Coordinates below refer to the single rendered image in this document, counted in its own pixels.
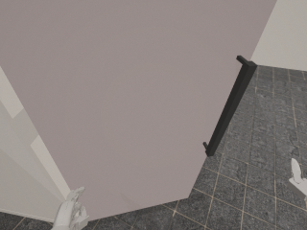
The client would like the right robot hand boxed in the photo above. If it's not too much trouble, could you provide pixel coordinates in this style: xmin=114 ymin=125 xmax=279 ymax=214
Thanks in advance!
xmin=288 ymin=144 xmax=307 ymax=201

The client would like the handle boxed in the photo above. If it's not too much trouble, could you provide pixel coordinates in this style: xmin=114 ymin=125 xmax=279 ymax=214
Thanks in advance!
xmin=203 ymin=56 xmax=258 ymax=157

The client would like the left robot hand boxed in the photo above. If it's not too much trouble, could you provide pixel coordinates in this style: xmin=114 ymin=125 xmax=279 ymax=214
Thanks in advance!
xmin=52 ymin=186 xmax=89 ymax=230

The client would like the fridge door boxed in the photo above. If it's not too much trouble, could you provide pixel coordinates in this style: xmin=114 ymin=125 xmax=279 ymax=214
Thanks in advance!
xmin=0 ymin=0 xmax=277 ymax=221

